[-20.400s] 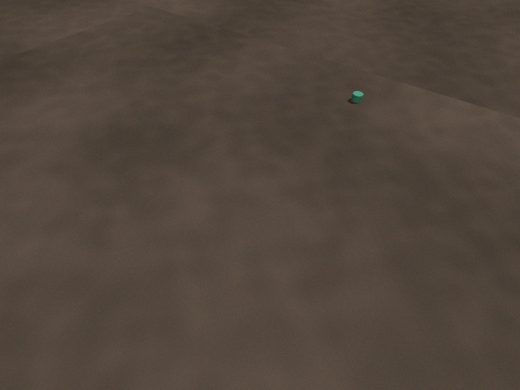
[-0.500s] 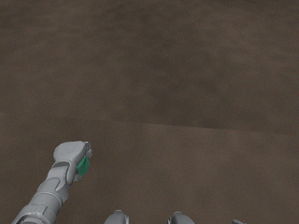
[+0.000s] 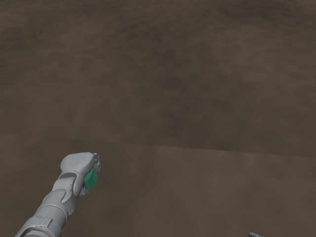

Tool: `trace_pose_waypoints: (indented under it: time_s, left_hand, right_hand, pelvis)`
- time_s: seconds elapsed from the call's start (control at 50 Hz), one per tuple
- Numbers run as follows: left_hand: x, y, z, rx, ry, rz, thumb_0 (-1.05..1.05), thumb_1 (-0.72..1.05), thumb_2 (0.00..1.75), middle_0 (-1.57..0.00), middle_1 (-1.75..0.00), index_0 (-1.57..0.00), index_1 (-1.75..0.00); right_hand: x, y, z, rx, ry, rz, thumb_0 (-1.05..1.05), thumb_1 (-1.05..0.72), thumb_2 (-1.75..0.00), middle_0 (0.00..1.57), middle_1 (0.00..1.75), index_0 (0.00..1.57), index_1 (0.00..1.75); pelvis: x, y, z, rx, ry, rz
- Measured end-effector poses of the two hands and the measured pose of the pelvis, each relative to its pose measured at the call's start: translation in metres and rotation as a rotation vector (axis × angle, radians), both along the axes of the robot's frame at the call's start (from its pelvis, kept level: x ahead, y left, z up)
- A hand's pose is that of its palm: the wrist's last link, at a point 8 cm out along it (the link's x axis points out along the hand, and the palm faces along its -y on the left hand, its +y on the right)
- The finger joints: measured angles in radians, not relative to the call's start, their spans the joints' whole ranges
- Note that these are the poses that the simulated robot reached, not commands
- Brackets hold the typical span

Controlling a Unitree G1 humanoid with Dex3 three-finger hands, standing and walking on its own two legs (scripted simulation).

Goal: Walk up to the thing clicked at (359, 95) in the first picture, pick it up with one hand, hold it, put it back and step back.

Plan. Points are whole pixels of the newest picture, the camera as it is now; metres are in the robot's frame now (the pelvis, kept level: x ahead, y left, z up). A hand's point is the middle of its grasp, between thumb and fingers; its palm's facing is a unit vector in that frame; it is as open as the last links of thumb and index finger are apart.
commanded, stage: hold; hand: left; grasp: from above
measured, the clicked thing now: (82, 176) +0.32 +0.24 -0.09
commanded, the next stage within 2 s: crouch in 1.66 s
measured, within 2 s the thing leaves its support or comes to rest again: neither
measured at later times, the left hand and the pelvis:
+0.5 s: hand (79, 177) +0.30 +0.22 -0.04, palm faces -0.45 -0.07 -0.89, open 9.3 cm; pelvis +0.00 +0.00 +0.01, yaw +0 degrees
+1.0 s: hand (77, 180) +0.28 +0.22 -0.02, palm faces -0.44 -0.06 -0.90, open 9.3 cm; pelvis -0.01 +0.00 +0.02, yaw -1 degrees
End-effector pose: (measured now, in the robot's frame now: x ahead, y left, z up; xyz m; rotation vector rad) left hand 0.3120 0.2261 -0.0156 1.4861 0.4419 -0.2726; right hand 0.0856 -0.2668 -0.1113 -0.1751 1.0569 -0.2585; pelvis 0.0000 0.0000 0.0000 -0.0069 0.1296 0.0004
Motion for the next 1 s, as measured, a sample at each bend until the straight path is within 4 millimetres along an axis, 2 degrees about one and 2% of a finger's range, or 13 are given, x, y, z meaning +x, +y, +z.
trace_pose_waypoints:
  time_s: [0.32,1.0]
  left_hand:
    - [-0.002,0.001,0.021,0.000,0.001,-0.020,0.00,-0.06,0.67,-0.51,-0.89,-0.73,-0.86]
    - [-0.027,-0.003,0.048,-0.008,-0.005,-0.048,0.00,-0.06,0.68,-0.50,-0.89,-0.72,-0.86]
  right_hand:
    - [0.013,0.004,0.010,0.016,-0.027,0.009,0.01,-0.90,-0.90,0.20,0.30,0.20,0.29]
    - [0.025,0.010,0.024,0.032,-0.106,0.039,0.01,-0.90,-0.90,0.20,0.30,0.20,0.29]
  pelvis:
    - [0.003,0.001,0.009,0.002,-0.042,-0.006]
    - [-0.013,0.000,0.018,0.006,-0.109,-0.010]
